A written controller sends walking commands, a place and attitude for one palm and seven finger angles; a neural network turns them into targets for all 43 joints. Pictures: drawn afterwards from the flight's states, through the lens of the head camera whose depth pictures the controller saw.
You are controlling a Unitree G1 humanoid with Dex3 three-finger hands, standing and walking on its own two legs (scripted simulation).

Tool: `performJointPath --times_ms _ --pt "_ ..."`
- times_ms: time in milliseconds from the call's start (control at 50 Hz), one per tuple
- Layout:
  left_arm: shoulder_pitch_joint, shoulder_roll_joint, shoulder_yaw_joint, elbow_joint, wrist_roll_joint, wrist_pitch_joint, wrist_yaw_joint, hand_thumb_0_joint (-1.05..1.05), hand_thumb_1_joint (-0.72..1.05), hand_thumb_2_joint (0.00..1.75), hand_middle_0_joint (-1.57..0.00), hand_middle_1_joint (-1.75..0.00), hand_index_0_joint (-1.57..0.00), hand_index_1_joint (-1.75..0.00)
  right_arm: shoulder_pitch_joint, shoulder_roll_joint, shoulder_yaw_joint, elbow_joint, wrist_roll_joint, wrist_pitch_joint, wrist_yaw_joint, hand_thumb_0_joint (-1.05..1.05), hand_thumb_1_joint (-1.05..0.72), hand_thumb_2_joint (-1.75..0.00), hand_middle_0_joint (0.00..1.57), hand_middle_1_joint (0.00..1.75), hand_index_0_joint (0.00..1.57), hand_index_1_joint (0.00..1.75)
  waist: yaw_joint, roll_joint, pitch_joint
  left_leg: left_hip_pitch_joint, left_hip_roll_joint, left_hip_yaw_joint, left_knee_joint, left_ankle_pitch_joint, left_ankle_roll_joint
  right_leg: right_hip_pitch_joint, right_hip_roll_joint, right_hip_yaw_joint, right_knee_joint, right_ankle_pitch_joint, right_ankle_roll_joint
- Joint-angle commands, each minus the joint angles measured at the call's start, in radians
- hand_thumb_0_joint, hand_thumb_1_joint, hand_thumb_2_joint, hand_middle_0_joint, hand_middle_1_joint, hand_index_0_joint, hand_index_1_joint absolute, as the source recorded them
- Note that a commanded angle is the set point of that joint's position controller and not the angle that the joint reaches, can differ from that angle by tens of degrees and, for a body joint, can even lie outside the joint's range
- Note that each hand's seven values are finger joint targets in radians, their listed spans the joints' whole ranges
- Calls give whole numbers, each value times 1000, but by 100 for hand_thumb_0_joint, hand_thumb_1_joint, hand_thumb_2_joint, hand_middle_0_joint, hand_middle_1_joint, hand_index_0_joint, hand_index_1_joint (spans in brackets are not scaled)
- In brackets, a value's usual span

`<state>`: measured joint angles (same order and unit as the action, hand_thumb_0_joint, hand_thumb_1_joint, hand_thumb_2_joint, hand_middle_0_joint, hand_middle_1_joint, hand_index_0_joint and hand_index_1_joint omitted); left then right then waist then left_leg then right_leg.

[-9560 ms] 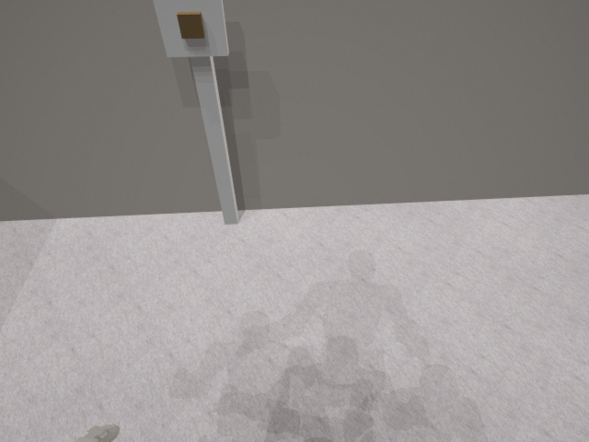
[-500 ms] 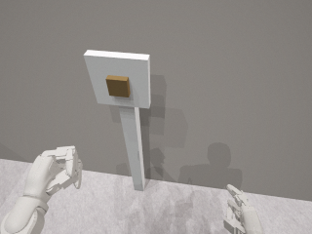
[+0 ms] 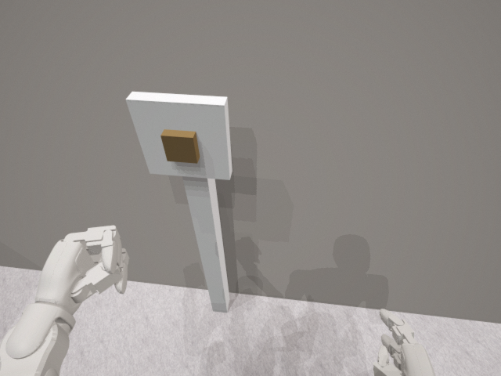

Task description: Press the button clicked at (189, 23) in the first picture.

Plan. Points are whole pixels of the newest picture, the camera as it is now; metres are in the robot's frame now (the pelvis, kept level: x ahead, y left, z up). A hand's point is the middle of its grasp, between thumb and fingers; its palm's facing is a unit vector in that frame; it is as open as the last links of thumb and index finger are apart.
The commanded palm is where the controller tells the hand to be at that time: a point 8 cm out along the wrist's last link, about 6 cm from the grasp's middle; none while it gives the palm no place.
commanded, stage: raise the hand and make a fist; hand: left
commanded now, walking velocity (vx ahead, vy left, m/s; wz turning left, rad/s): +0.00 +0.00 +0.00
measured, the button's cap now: (181, 145) +0.50 +0.18 +0.12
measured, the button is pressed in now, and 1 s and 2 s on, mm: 0 0 0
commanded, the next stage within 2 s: aim a knuckle at the button in 0.08 s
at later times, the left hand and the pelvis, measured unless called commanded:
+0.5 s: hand (138, 249) +0.26 +0.19 +0.11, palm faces -0.03 -1.00 -0.05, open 3.1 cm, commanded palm +0.24 +0.24 +0.11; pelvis +0.00 -0.01 +0.00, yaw +0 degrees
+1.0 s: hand (165, 219) +0.33 +0.17 +0.09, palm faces -0.04 -1.00 -0.03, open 3.1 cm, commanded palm +0.32 +0.22 +0.10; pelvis +0.00 -0.01 +0.00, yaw -1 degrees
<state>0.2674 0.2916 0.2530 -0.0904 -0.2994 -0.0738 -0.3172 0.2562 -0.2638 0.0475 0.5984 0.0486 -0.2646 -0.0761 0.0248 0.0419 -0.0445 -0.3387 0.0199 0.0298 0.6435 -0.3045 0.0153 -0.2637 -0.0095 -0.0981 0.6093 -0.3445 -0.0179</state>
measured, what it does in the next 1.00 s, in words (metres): stands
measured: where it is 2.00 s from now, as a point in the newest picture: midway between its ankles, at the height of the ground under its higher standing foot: outside the picture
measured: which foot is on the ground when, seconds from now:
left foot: down 0.00-1.00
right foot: down 0.00-1.00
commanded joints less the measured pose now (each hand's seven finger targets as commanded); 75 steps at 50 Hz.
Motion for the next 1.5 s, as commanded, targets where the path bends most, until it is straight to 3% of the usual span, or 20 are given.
performJointPath --times_ms 0,80,120,160,220,380,620,740,780,840,1000,1100,1120,1180,1220,1280,1340,1380,1420,1480 --pt "-178 180 98 -208 -26 -80 9 0 90 90 -130 -150 -130 -150 -124 -107 -42 -160 8 -68 -6 0 -90 -90 20 30 20 30 -1 17 -90 98 -18 -50 -107 106 14 -51 16 41 -118 125 7" --pt "-179 170 84 -196 -30 -75 -6 0 90 90 -130 -150 -130 -150 -127 -107 -42 -155 11 -74 -10 0 -90 -90 20 30 20 30 -4 21 -93 100 -21 -46 -101 107 16 -48 13 51 -126 127 10" --pt "-173 178 97 -180 -36 -75 -8 0 90 90 -130 -150 -130 -150 -126 -109 -41 -152 8 -79 -10 0 -90 -90 20 30 20 30 -2 -29 -88 90 -20 -48 -95 125 19 -36 14 57 -127 151 12" --pt "-182 180 98 -191 -37 -79 -13 0 90 90 -130 -150 -130 -150 -125 -108 -42 -151 9 -81 -11 0 -90 -90 20 30 20 30 -2 0 -107 98 -23 -41 -90 138 19 -33 9 60 -124 174 15" --pt "-292 168 73 -136 -35 -84 -12 0 90 90 -130 -150 -130 -150 -120 -112 -41 -129 8 -74 -20 0 -90 -90 20 30 20 30 -27 -52 -53 82 -21 -46 -86 105 20 -74 14 64 -132 127 20" --pt "-385 179 74 -52 -25 -101 -17 0 90 90 -130 -150 -130 -150 -121 -109 -44 -127 11 -66 -22 0 -90 -90 20 30 20 30 -14 -4 -128 95 -29 -37 -77 144 18 -40 0 76 -110 187 17" --pt "-499 163 41 38 11 -119 43 0 90 90 -130 -150 -130 -150 -103 -112 -53 -127 7 -29 -8 0 -90 -90 20 30 20 30 -24 -45 -133 85 -23 -31 -80 158 17 -60 8 69 -92 212 14" --pt "-588 172 48 116 28 -137 66 0 90 90 -130 -150 -130 -150 -98 -112 -54 -117 4 0 -4 0 -90 -90 20 30 20 30 -24 -44 -186 87 -25 -26 -75 173 16 -36 5 79 -79 241 12" --pt "-610 155 31 110 28 -147 64 0 90 90 -130 -150 -130 -150 -99 -108 -55 -121 5 5 0 0 -90 -90 20 30 20 30 -22 18 -216 110 -26 -21 -72 199 12 -33 5 73 -67 276 7" --pt "-634 132 7 181 29 -146 66 0 90 90 -130 -150 -130 -150 -88 -113 -57 -113 6 19 2 0 -90 -90 20 30 20 30 -38 -52 -181 87 -22 -26 -69 187 13 -58 12 68 -69 271 10" --pt "-827 157 9 269 54 -170 91 0 90 90 -130 -150 -130 -150 -58 -119 -62 -98 2 61 6 0 -90 -90 20 30 20 30 -47 -7 -230 101 -22 -33 -58 191 10 -79 13 67 -47 265 1" --pt "-892 132 -15 340 64 -187 111 0 90 90 -130 -150 -130 -150 -39 -120 -66 -89 1 85 15 0 -90 -90 20 30 20 30 -62 -18 -243 95 -22 -31 -44 200 10 -92 15 69 -38 287 2" --pt "-881 167 14 370 69 -191 117 0 90 90 -130 -150 -130 -150 -26 -126 -68 -84 -2 93 16 0 -90 -90 20 30 20 30 -55 -70 -250 74 -19 -36 -42 204 11 -74 18 67 -34 286 2" --pt "-936 133 -21 400 82 -196 126 0 90 90 -130 -150 -130 -150 -23 -121 -67 -88 0 112 21 0 -90 -90 20 30 20 30 -58 8 -247 81 -21 -36 -42 204 6 -103 17 64 -25 280 -3" --pt "-951 134 -19 434 87 -201 139 0 90 90 -130 -150 -130 -150 -9 -124 -73 -84 -2 122 24 0 -90 -90 20 30 20 30 -66 -57 -253 75 -17 -37 -33 211 10 -104 22 63 -24 287 0" --pt "-1022 126 -29 458 96 -216 151 0 90 90 -130 -150 -130 -150 2 -125 -75 -80 -4 135 28 0 -90 -90 20 30 20 30 -70 -17 -276 80 -17 -38 -30 203 6 -121 22 63 -14 275 -3" --pt "-1106 125 -37 511 106 -235 168 0 90 90 -130 -150 -130 -150 19 -127 -76 -67 -5 150 29 0 -90 -90 20 30 20 30 -86 -44 -269 68 -14 -41 -23 193 8 -144 24 64 -10 265 0" --pt "-1118 118 -38 530 112 -246 175 0 90 90 -130 -150 -130 -150 27 -126 -79 -66 -8 157 33 0 -90 -90 20 30 20 30 -81 -17 -299 78 -17 -39 -18 200 7 -144 24 66 -4 269 -3" --pt "-1023 174 24 545 115 -251 180 0 90 90 -130 -150 -130 -150 38 -132 -82 -77 -13 164 38 0 -90 -90 20 30 20 30 -48 -37 -352 73 -16 -38 -14 253 8 -85 25 67 9 323 -7" --pt "-989 166 24 538 110 -249 170 0 90 90 -130 -150 -130 -150 35 -125 -81 -90 -8 176 43 0 -90 -90 20 30 20 30 -48 -38 -329 53 -16 -24 -17 266 8 -68 25 71 6 366 -4"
